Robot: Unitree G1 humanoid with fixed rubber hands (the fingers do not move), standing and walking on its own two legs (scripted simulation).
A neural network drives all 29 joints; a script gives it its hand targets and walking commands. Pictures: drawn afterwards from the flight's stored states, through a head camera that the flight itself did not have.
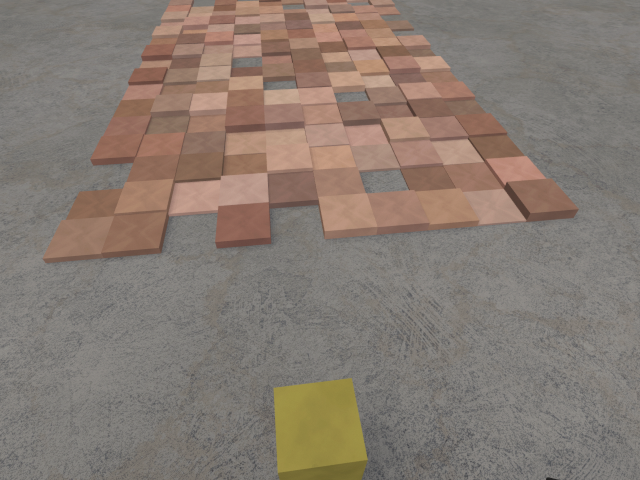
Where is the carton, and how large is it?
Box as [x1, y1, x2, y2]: [274, 378, 367, 479]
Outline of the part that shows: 351,378 274,388 277,467 280,479 361,479 367,458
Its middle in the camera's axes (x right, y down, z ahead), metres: +0.00 +0.53 +1.06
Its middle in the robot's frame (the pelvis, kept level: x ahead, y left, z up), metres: +0.40 +0.01 -0.66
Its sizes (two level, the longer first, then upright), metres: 0.210 0.200 0.250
